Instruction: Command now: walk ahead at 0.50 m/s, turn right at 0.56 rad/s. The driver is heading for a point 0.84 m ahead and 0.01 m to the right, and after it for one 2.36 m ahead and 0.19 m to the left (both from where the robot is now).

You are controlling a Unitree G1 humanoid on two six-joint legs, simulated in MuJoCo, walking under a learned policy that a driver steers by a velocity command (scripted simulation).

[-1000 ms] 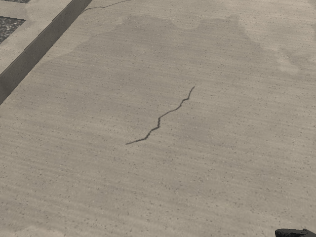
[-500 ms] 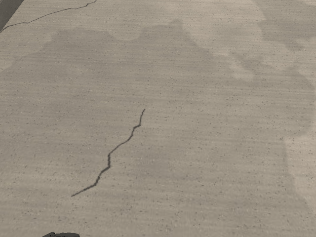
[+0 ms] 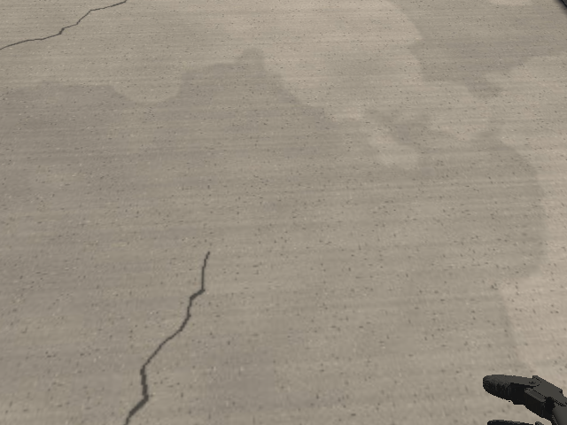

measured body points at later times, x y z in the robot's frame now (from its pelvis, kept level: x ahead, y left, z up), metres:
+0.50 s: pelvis +0.24 -0.06 +0.00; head +0.28 -0.07 +0.45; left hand +0.51 +0.12 -0.08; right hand +0.18 -0.34 -0.14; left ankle +0.10 +0.11 -0.69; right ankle +0.32 -0.17 -0.73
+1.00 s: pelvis +0.51 -0.07 -0.01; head +0.55 -0.06 +0.44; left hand +0.52 +0.22 -0.14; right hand +0.72 -0.30 -0.10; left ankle +0.63 +0.02 -0.73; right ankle +0.32 -0.18 -0.72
